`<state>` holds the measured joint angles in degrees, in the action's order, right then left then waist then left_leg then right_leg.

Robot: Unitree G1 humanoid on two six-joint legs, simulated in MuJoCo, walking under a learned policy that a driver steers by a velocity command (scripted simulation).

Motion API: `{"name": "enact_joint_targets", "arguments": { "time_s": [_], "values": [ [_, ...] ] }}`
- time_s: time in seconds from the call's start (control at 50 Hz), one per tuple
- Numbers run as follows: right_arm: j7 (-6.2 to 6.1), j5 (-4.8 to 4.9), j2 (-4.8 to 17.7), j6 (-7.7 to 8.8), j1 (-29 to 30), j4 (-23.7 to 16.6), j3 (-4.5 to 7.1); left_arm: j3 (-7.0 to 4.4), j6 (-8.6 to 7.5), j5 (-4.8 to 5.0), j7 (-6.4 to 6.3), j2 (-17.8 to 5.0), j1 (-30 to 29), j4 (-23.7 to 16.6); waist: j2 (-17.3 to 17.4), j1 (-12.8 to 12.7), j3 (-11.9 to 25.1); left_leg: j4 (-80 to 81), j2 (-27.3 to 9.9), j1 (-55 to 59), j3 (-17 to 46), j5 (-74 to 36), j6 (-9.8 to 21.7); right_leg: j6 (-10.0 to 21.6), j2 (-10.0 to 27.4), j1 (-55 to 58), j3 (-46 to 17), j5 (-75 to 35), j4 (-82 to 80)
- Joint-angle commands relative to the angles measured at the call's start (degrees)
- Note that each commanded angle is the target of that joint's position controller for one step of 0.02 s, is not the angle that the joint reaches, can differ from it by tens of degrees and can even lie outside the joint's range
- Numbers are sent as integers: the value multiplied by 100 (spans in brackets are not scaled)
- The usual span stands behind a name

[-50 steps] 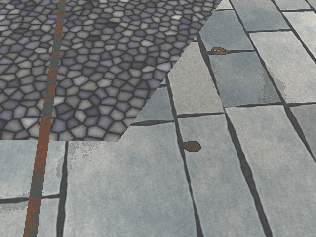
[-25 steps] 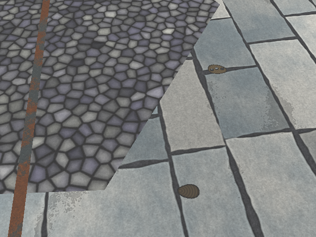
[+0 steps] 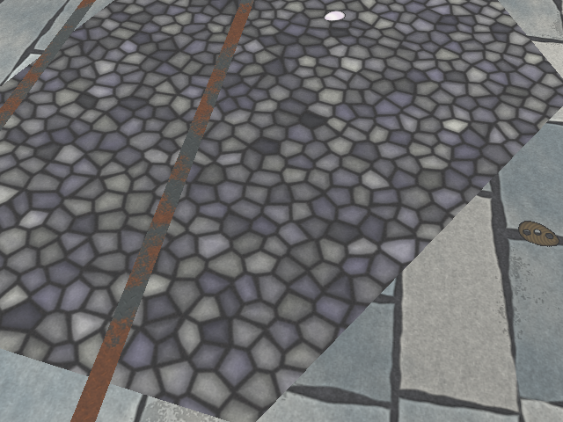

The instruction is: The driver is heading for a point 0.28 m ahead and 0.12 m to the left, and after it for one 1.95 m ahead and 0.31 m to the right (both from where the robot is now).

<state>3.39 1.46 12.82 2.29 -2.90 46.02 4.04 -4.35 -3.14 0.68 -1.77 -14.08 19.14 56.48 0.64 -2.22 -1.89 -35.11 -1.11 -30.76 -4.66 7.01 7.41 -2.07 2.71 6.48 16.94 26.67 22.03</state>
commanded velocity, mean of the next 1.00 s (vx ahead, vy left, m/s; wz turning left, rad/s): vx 0.50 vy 0.00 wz -0.01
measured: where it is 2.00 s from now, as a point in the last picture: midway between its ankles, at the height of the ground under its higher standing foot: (346, 203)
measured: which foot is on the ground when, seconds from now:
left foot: up 0.00-0.00, down 0.02-0.54, up 0.56-1.00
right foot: down 0.00-0.02, up 0.04-0.50, down 0.52-1.00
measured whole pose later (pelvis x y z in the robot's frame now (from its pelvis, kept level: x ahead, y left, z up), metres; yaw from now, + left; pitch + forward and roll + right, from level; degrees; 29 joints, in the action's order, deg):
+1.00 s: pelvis +0.58 +0.05 +0.02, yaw -4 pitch +3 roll +0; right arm 0.8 0.3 14.9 7.0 -0.3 38.3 2.4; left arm -4.1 -2.1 1.6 -0.8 -16.1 23.3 45.9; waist 1.2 -5.7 -0.1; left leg -25.2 0.9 -27.3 5.0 1.5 -1.0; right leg 3.7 -6.3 -4.1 -13.0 22.0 24.5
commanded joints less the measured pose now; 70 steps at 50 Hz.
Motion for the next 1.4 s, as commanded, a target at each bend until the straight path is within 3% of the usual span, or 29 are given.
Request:
{"name": "enact_joint_targets", "arguments": {
  "time_s": [0.02,0.04,0.06,0.08,0.1,0.12,0.14,0.24,0.32,0.44,0.48,0.52,0.54,0.56,0.58,0.6,0.64,0.72,0.84,0.94,1.0,1.02,1.04,1.06,1.08,1.1,1.14,1.26,1.4],
  "values": [
    [-180,7,1640,-20,-2163,118,616,-153,-60,-66,-38,-1000,-331,-543,274,1282,1327,500,-389,3654,1295,61,722,305,815,-2105,-224,-4460,3951],
    [-192,12,2024,40,-1832,-60,627,90,-283,-124,78,-176,74,-853,1473,549,1907,1390,-1769,5311,4793,698,1935,-22,-562,-4511,-1146,511,5971],
    [-173,-75,1542,77,-2075,-66,469,9,-559,114,186,-659,-579,-995,777,946,2149,1921,-1803,5418,5060,823,1779,172,-366,-5151,-2275,483,6242],
    [-185,-102,1190,139,-1871,-68,383,-14,-658,268,221,-765,-966,-1125,552,896,1436,1856,-1602,4866,4090,465,1478,345,-78,-5443,-2237,43,5975],
    [-166,-64,973,191,-1417,-153,317,-18,-672,178,184,-725,-985,-1073,-65,569,906,1864,-1314,3893,3327,-132,1230,374,208,-5151,-2217,-396,5339],
    [-178,-51,757,208,-1045,-251,247,-88,-612,11,133,-818,-985,-1013,-133,366,686,1928,-1084,3152,2792,-610,1056,327,380,-4715,-2174,-604,4812],
    [-206,-87,698,212,-886,-342,207,-122,-519,-37,133,-833,-866,-1011,-60,195,583,2059,-959,2652,2589,-863,1026,268,470,-4342,-2191,-754,4574],
    [-383,-55,1138,226,-1231,-348,299,-76,-305,-159,84,-577,-1462,-1327,80,228,246,2303,-638,1812,2029,-1455,930,-132,299,-4247,-1954,-1814,2893],
    [-427,-43,995,183,-1540,-251,246,36,-354,-95,194,-374,-2079,-1466,414,562,199,2235,-365,1745,1624,-838,543,-68,8,-3764,-1799,-3364,1234],
    [-428,-107,1075,170,-2041,55,227,56,-450,-9,390,-621,-2605,-1728,482,795,-50,1799,-1099,3307,1882,-1402,431,461,8,-4465,-1755,-2760,716],
    [-458,-124,1174,133,-1887,44,246,16,-460,8,442,-748,-2217,-1669,573,542,130,1371,-1124,3591,1674,-2790,274,692,-168,-4012,-1602,-2250,637],
    [-473,-148,1170,98,-1593,-55,205,-152,-438,-29,433,-1071,-849,-1292,459,-174,1028,-160,-718,3237,1172,-4291,32,1054,-358,-2037,-1549,-2593,575],
    [-492,-254,997,109,-1607,-185,117,-209,-404,-67,418,-1375,90,-1153,-231,-459,1753,-1836,-355,2168,900,-2630,-148,1446,565,-483,-2892,-2841,612],
    [-406,-206,471,230,-2369,-212,-20,-290,-367,-42,471,-1653,328,-1047,-1928,-17,2133,-3678,648,-235,762,1867,-612,2411,1640,1341,-5648,-1809,9],
    [-356,-148,914,358,-2022,-232,5,-171,-329,120,471,-1152,240,-1076,-1313,-243,1868,-4147,384,-1054,1311,2324,-554,2223,1571,1433,-6121,-635,-435],
    [-309,-16,1109,456,-1366,-409,56,-117,-291,84,426,-951,-124,-1201,-837,-290,1035,-4083,134,-1406,1265,1814,-520,1977,1398,725,-5357,-746,-545],
    [-340,-165,1028,545,-878,-538,64,-70,-250,-20,396,-856,-538,-1364,62,-35,404,-3337,-194,-1082,1091,1238,-569,1835,1007,-592,-4472,-1985,-721],
    [-404,-244,814,398,-980,-664,66,-64,-238,1,307,-895,-492,-1428,-365,273,424,-2231,-343,-549,933,1059,-851,1880,684,-1401,-3811,-3093,-961],
    [-379,-199,560,406,201,-1009,-39,-153,-94,86,124,-1095,20,-1374,-515,-109,247,-14,38,43,789,-946,-1067,1453,206,-2045,-3269,-2862,-901],
    [-265,-99,776,522,664,-1206,22,-159,37,107,73,-1053,361,-1344,-628,-187,219,796,246,388,958,-709,-961,1327,425,-1482,-3977,-2371,-339],
    [-294,-109,1060,605,-166,-1023,166,-147,75,76,64,-964,103,-1477,-786,331,524,1254,155,1655,898,-436,-617,1077,254,-1506,-4106,-2799,472],
    [-343,-205,1310,622,-971,-928,252,-51,45,15,92,-700,-36,-1605,-529,731,1197,1024,-539,3018,1434,-361,-268,886,-16,-2063,-3755,-2609,1668],
    [-387,-293,1795,563,-1745,-835,370,67,-13,31,86,-304,560,-1723,727,693,2066,1024,-1832,5084,3307,-42,485,491,-797,-3726,-2923,-733,3525],
    [-332,-164,1672,483,-1949,-660,362,89,-50,138,93,-528,890,-1807,1852,572,2222,1503,-2510,5374,5069,1246,943,393,-622,-4953,-2677,881,4631],
    [-341,-126,1147,456,-1625,-773,233,-39,-24,173,94,-1029,518,-1715,997,674,1367,1687,-2228,4647,4482,1880,705,338,-276,-5308,-2766,419,5100],
    [-351,-146,940,413,-1354,-803,160,-77,21,112,101,-1117,36,-1789,507,678,765,1779,-1933,3883,3556,1566,457,299,-87,-5269,-2552,-76,5129],
    [-333,-202,734,384,-945,-745,66,-109,70,40,141,-957,-256,-1902,426,412,177,2139,-1470,2762,2505,614,295,261,219,-4940,-2441,-629,4701],
    [-325,-201,1033,472,-952,-472,173,-27,159,49,224,-584,-538,-2161,354,274,92,2637,-1376,2390,1091,-830,441,95,453,-4940,-2294,-1661,3848],
    [-364,-100,1363,322,-1362,-168,224,73,69,69,458,-439,-1716,-2527,232,702,-167,2520,-1326,2936,15,-1215,129,289,265,-4605,-1724,-2825,1870]
  ]
}}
